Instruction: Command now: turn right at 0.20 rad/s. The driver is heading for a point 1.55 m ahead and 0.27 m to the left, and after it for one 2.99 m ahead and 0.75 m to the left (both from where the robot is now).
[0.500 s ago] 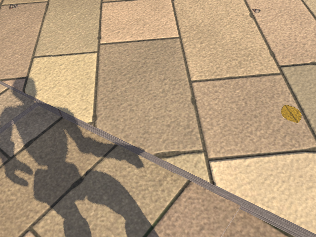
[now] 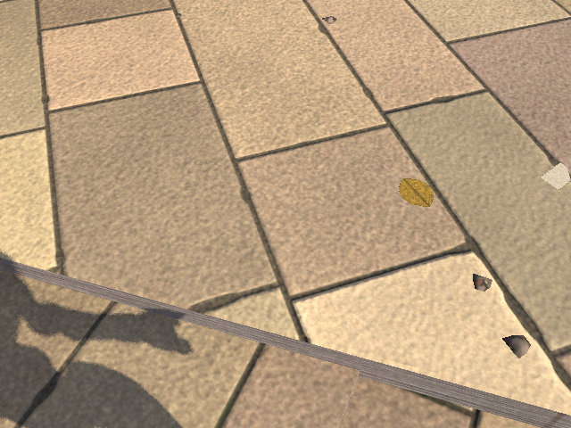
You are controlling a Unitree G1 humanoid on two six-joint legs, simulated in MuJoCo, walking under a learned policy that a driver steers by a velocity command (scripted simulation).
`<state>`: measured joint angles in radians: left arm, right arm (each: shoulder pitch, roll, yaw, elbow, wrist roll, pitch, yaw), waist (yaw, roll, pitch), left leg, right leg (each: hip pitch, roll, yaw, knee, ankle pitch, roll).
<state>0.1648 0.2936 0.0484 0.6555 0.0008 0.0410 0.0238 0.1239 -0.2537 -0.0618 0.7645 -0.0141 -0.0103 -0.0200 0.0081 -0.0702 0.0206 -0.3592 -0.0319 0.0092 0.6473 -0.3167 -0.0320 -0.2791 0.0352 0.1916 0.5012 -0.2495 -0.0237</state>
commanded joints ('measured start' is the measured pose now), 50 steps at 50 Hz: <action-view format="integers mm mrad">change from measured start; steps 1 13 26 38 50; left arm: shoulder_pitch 48 34 69 108 144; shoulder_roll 109 66 29 23 20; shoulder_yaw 38 21 16 22 20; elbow -47 -25 14 87 177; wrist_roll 9 16 13 10 7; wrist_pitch -18 -34 -43 -46 -45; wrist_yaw -10 -32 -18 -10 -3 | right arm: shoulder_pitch -48 -23 -5 -2 -8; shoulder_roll -97 -82 -65 -65 -59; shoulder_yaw -21 -14 -10 -12 -12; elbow -81 -67 36 163 264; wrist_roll -16 -1 5 12 15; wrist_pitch -15 -16 -16 -15 -12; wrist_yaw -1 -12 -23 -34 -41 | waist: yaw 24 -29 -29 -32 -36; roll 241 13 22 21 22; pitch -113 -60 -41 -29 -17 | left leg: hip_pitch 130 131 115 102 95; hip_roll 254 80 78 75 69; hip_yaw -299 -69 -67 -62 -53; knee -191 -24 -44 -57 -69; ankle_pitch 320 172 141 123 113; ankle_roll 196 37 22 17 18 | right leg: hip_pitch -12 12 54 92 110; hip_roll -11 -102 -105 -104 -99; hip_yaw -50 33 31 25 14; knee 51 -120 -140 -158 -169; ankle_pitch -54 103 157 220 238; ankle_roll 39 -18 -15 -17 -16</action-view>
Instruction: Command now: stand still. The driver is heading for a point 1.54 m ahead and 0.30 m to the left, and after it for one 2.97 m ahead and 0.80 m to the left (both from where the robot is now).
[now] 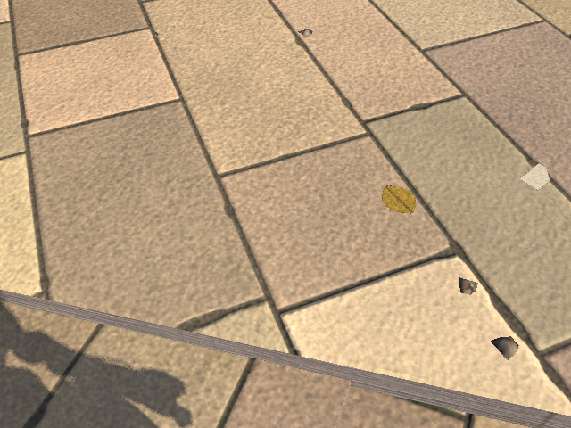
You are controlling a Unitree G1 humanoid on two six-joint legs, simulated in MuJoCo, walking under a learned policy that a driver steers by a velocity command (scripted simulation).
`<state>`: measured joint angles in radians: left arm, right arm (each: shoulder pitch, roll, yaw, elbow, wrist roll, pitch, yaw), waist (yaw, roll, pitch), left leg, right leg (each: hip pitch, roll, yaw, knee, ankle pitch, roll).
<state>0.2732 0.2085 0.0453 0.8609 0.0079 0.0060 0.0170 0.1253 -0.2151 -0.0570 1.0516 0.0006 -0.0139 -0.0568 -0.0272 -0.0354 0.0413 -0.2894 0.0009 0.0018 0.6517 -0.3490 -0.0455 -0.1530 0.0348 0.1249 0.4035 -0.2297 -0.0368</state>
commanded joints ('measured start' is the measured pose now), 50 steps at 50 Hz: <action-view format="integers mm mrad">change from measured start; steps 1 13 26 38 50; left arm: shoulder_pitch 39 68 94 68 -204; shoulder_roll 105 92 75 116 53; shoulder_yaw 22 11 -1 13 0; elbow -21 56 113 124 22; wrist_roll -1 -2 -3 7 16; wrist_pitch -9 -7 -6 -6 -45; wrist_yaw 4 7 8 17 -52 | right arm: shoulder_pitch -9 -3 13 174 289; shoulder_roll -97 -87 -76 -26 -66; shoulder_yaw -17 -15 -13 5 3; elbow -17 36 61 41 70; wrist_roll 1 3 5 -21 -27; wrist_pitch -9 -6 -4 -19 -84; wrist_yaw -5 -9 -12 53 17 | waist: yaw -1 -3 -3 -46 1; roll -13 -11 -10 -105 133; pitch -36 -22 -11 94 75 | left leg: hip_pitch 25 19 13 161 287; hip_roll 36 30 26 -49 146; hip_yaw -45 -37 -31 58 -157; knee -74 -79 -80 -146 -497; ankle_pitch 145 144 144 -83 235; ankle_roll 32 35 38 153 256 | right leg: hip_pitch -16 -17 -23 -248 -432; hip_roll -98 -89 -83 -183 -86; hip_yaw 79 66 55 233 -139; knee -72 -78 -80 -168 324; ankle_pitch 216 194 172 -503 26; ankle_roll -3 -1 1 -120 66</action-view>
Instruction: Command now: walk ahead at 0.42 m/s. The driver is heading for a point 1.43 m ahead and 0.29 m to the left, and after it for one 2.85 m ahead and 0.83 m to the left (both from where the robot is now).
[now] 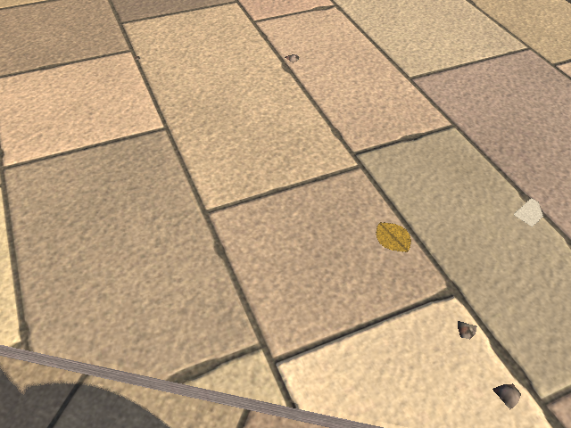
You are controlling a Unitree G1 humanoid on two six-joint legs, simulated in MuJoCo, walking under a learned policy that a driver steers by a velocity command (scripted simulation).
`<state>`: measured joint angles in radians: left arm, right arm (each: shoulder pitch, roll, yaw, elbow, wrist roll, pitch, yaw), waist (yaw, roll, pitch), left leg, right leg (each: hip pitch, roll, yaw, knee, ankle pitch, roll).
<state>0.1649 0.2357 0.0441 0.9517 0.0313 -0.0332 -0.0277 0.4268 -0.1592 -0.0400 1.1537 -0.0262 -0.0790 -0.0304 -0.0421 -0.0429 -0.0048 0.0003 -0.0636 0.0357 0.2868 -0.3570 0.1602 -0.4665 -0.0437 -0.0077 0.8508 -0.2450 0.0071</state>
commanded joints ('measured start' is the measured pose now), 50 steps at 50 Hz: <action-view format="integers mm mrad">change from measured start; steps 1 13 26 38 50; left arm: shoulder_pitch -128 175 282 49 -114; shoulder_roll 19 106 59 -88 35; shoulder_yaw -2 44 -9 -15 -25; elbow -80 20 93 -114 -327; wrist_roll -11 6 -8 -14 -72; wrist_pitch -3 -33 -75 5 -33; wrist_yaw -8 18 38 28 -5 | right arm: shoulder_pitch -10 -128 -380 14 84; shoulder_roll -136 -137 -41 -61 -248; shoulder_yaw -16 -9 47 20 7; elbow -33 -145 -363 -159 -129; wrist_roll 0 19 -6 -7 31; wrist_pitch -20 -17 50 -13 7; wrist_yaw -10 30 55 45 -7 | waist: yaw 11 122 9 50 185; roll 146 -45 -23 113 249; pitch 124 13 84 91 -147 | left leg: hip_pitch -13 -782 -603 -118 196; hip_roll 214 103 130 327 331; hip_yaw -177 -54 94 -228 -15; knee -127 1158 707 -31 89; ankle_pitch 264 -25 113 241 1585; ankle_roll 43 -46 -66 42 -20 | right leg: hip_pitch -85 611 360 -527 -80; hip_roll -6 -296 -162 24 98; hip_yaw -6 461 7 -3 -145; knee -198 -623 -701 1001 48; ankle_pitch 65 -101 789 -219 -67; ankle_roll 23 -280 -198 -123 -152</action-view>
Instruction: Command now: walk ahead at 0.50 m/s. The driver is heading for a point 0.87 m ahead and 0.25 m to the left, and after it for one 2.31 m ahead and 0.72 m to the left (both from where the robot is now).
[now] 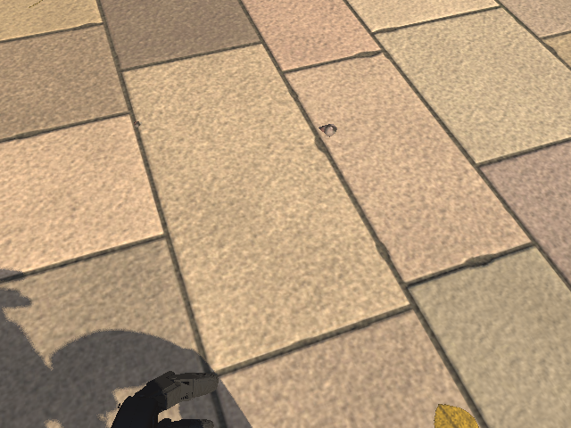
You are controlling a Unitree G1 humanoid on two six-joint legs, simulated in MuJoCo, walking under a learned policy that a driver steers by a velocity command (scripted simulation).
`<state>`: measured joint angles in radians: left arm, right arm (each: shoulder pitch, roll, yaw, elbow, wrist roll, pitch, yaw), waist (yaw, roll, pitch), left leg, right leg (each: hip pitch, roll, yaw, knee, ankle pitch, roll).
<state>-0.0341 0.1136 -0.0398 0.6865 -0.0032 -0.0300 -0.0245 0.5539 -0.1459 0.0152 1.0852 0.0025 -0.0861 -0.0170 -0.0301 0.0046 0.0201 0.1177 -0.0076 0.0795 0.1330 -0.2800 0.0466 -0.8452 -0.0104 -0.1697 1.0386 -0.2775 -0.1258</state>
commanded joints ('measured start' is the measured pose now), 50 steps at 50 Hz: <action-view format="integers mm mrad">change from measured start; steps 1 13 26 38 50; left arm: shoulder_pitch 201 286 430 252 -57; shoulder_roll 193 123 269 277 215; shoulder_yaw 77 71 115 120 97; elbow -28 253 256 54 -70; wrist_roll -40 27 6 -4 0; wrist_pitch -43 -99 -56 -119 -97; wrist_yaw -21 -3 57 34 9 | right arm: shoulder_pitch -93 -253 -644 -345 -165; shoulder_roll -273 -107 -101 -193 -251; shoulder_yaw -53 -70 -60 -113 -126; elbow -72 -246 -429 -412 -387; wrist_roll -2 42 30 10 23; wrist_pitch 33 48 24 6 22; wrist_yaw -22 14 81 45 5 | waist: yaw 236 -7 119 49 -56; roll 222 -60 -47 -20 102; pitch -220 29 75 -99 -47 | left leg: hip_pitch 99 -812 -949 -193 -295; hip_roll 254 106 92 192 129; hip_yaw -33 -203 -12 -441 -354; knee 406 1185 548 130 200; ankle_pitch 1528 195 226 358 273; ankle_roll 85 49 25 275 173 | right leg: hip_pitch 430 557 1001 157 297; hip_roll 80 -154 -278 -113 -11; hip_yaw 28 109 -36 263 202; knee -298 -873 -807 221 -492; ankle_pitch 33 313 592 -44 361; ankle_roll -44 10 -2 122 159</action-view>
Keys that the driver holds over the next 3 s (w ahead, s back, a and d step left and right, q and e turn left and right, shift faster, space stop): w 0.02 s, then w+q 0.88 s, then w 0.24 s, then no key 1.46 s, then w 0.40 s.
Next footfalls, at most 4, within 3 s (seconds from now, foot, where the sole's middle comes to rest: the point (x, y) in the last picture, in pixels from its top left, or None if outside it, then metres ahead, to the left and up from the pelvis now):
0.04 right None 0.20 -0.08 -0.70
0.64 left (206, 400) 0.49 0.17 -0.70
1.10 right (238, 263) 0.83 0.11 -0.70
1.52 left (134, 277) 0.80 0.37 -0.70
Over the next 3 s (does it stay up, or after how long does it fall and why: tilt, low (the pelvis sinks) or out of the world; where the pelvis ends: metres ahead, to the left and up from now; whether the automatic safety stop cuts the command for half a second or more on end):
stays up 0.83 0.30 0.07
